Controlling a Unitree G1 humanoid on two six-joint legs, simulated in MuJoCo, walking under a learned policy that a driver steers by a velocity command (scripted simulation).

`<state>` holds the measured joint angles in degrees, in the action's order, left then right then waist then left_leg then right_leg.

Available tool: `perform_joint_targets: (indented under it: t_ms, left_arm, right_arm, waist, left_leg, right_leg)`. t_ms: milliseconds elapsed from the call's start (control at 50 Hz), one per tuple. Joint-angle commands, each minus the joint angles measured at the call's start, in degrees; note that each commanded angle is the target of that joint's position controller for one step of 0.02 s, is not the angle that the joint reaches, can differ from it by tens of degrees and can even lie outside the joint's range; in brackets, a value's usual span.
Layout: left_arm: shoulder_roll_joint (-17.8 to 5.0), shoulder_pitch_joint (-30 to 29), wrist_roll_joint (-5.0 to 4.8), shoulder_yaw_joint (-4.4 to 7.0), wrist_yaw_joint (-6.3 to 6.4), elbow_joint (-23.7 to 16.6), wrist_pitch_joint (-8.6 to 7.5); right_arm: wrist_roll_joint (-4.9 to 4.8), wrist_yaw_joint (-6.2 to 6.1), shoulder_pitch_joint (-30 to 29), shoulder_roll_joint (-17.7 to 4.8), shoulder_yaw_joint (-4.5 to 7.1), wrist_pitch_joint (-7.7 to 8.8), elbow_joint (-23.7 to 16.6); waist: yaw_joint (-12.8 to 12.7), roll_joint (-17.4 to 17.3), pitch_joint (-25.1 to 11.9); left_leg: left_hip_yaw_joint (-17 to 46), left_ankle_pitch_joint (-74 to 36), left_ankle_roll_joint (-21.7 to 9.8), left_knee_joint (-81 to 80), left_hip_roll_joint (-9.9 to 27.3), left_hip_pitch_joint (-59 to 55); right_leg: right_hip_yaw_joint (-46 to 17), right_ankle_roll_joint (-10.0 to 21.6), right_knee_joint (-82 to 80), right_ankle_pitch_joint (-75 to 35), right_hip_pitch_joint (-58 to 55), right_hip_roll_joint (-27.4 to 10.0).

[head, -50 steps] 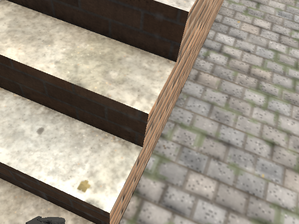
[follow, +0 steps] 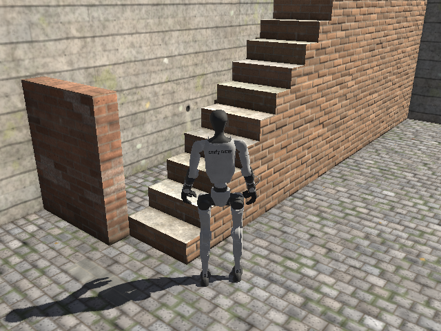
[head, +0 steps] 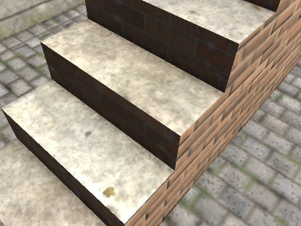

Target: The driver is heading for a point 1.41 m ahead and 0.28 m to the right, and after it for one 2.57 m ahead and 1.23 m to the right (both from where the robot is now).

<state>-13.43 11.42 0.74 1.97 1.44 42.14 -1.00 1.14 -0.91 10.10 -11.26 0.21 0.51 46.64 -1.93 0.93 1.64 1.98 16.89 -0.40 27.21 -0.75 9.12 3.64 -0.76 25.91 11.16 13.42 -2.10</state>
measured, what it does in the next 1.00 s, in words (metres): stands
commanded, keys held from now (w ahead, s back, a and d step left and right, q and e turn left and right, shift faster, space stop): w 1.00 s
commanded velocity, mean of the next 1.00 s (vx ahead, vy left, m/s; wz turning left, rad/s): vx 0.00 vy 0.00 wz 0.01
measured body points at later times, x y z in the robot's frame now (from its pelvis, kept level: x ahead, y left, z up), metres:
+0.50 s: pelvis +0.02 +0.01 +0.00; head +0.03 +0.02 +0.45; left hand +0.11 +0.28 -0.13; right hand +0.10 -0.24 -0.13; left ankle -0.02 +0.12 -0.74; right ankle +0.03 -0.13 -0.74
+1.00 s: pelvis +0.02 +0.01 +0.01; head +0.03 +0.02 +0.45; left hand +0.09 +0.28 -0.14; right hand +0.08 -0.25 -0.14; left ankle -0.02 +0.12 -0.74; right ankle +0.03 -0.13 -0.74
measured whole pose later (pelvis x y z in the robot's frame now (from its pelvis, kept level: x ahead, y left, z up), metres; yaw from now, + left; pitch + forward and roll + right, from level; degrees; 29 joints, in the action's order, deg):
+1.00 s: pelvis +0.02 +0.01 +0.01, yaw +0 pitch +0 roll +0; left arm -14.2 8.9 -0.2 2.3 2.6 60.2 -0.3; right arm 0.6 -1.4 10.9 -14.4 -0.2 0.8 60.9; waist -0.9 0.4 1.2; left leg 1.5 15.1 -1.7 21.0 -2.3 5.5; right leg 2.5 -2.2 22.3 10.8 11.1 -3.5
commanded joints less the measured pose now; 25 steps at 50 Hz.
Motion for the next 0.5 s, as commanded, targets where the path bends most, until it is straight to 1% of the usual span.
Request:
perform_joint_targets:
  t_ms: [20,140,160,180,220,360,500]
  left_arm:
    - [-5.70,-1.27,-0.20,1.54,0.23,-2.38,-0.82]
    - [-6.07,-0.41,-0.48,1.80,0.62,0.82,-0.70]
    - [-5.66,-0.76,-0.50,1.65,0.78,1.22,-0.70]
    - [-5.69,-0.91,-0.54,1.61,0.93,1.72,-0.66]
    - [-6.16,-0.71,-0.60,1.70,1.11,2.85,-0.54]
    - [-6.77,-0.79,-0.75,1.79,1.47,6.55,-0.02]
    - [-7.02,-1.53,-0.84,1.80,1.53,9.70,0.15]
  right_arm:
    - [-0.16,-0.08,-1.49,-7.35,1.55,0.93,-1.83]
    - [-0.40,0.29,-0.77,-7.24,1.59,1.05,1.71]
    - [-0.35,0.23,-1.10,-6.70,1.41,1.13,2.09]
    - [-0.42,0.17,-1.14,-6.67,1.39,1.16,2.64]
    - [-0.50,0.14,-0.87,-7.20,1.50,1.16,3.81]
    - [-0.59,0.09,-0.34,-7.96,1.50,1.07,7.20]
    - [-0.59,-0.14,0.00,-8.71,1.35,0.95,9.49]
  waist:
    - [0.30,-2.60,-0.39]
    - [0.66,-1.36,-2.16]
    - [0.65,-1.38,-2.41]
    - [0.74,-1.27,-2.66]
    - [0.77,-1.27,-2.78]
    - [0.84,-1.39,-2.35]
    - [0.93,-1.25,-2.16]
  left_leg:
    - [5.45,-2.55,-1.41,-8.55,4.02,5.85]
    - [4.71,-11.61,-1.71,-7.75,3.49,2.35]
    - [4.44,-12.88,-1.78,-7.72,3.45,2.04]
    - [4.38,-14.06,-1.87,-7.77,3.42,1.60]
    - [4.23,-15.93,-1.91,-7.84,3.31,0.93]
    - [3.80,-18.45,-1.82,-8.54,2.94,0.10]
    - [3.45,-18.64,-1.69,-9.07,2.63,-0.22]
  right_leg:
    - [-3.42,0.25,-2.90,-3.74,-4.58,-2.31]
    - [-3.26,-0.24,-2.67,-6.32,-5.13,-2.58]
    - [-3.19,-0.24,-2.80,-6.85,-5.20,-2.75]
    - [-3.24,-0.21,-2.85,-7.20,-5.37,-2.81]
    - [-3.17,-0.22,-2.90,-7.74,-5.55,-2.84]
    - [-2.98,-0.17,-3.56,-8.79,-6.10,-2.90]
    - [-2.76,-0.01,-4.20,-9.37,-6.35,-2.84]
